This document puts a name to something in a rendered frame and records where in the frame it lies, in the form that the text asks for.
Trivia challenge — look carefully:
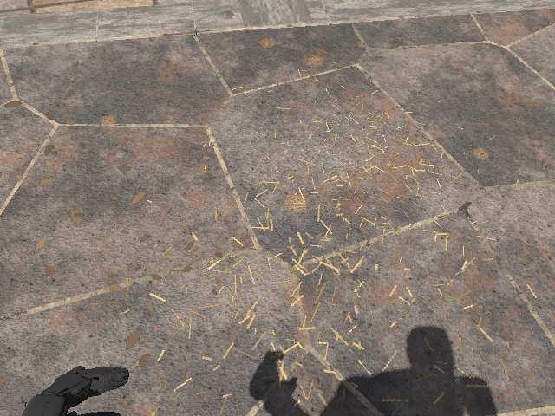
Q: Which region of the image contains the left robot hand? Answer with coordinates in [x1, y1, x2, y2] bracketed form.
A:
[22, 366, 129, 416]

